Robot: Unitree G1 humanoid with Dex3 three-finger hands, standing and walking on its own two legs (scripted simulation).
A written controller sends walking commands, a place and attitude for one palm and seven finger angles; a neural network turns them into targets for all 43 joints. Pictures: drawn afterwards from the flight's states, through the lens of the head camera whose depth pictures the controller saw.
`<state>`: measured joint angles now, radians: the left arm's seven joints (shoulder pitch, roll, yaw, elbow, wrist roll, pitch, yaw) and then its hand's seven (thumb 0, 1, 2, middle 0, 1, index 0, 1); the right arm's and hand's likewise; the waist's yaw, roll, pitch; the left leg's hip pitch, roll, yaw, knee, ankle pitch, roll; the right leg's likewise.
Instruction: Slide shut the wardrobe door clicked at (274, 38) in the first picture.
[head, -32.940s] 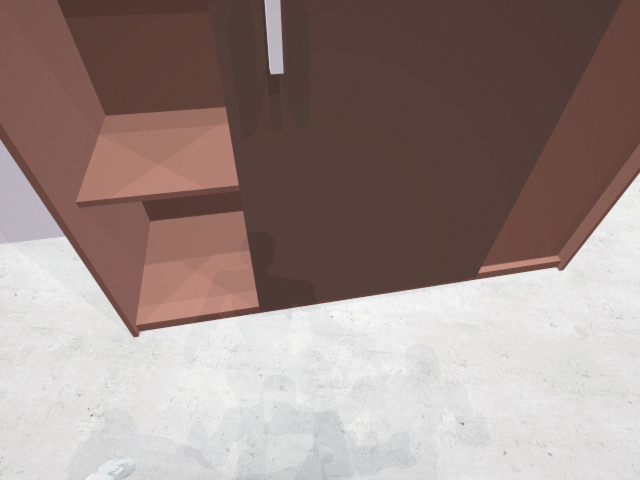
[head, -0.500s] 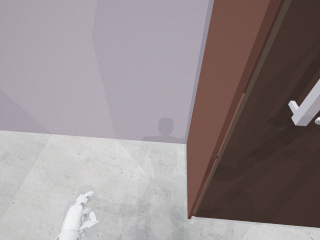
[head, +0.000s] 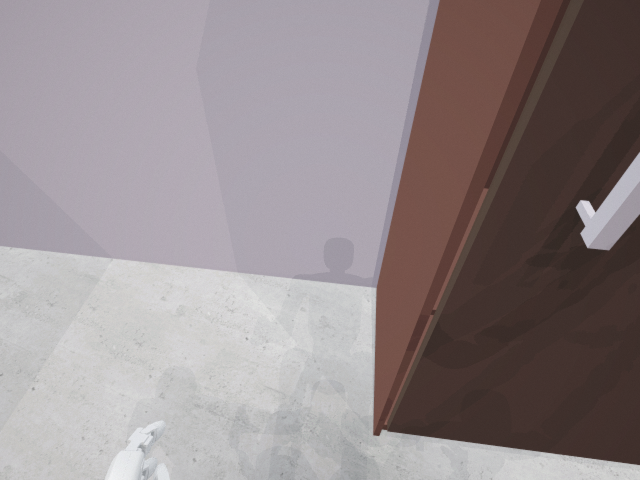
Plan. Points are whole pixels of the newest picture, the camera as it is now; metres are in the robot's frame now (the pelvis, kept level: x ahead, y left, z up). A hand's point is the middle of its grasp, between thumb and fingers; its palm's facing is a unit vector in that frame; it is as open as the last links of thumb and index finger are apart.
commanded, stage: slip the hand off the handle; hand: right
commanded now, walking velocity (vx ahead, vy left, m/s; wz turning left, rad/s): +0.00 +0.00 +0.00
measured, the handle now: out of the picture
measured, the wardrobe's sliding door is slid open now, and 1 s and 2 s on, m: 0.01 0.01 0.01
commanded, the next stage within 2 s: draw the hand back to the body in 0.46 s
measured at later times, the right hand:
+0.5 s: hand out of the picture +0.23 -0.34 +0.27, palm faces +0.56 +0.81 -0.17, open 14.7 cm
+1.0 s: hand out of the picture +0.19 -0.31 +0.24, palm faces +0.18 +0.98 -0.10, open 14.7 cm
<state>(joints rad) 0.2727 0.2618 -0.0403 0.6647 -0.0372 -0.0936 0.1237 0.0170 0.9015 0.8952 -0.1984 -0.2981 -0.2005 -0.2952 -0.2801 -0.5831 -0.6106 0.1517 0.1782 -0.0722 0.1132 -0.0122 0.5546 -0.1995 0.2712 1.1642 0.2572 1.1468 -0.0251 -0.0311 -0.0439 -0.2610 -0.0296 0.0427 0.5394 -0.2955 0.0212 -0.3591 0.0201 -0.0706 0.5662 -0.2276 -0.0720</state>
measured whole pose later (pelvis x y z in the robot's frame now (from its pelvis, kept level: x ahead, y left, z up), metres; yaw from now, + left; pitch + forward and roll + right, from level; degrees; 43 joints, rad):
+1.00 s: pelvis +0.00 +0.01 +0.00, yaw -2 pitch -5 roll +2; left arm 0.15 0.27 -0.11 0.60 -0.11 -0.18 0.12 0.02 0.90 0.90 -0.20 -0.30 -0.20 -0.30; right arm 0.04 -0.61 -0.64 -0.15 0.46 0.45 0.47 -0.01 0.55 -0.20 0.26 1.15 0.26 1.15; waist -0.08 -0.06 -0.08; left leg -0.11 -0.04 0.08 0.50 -0.30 0.03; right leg -0.24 0.02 -0.03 0.56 -0.24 -0.06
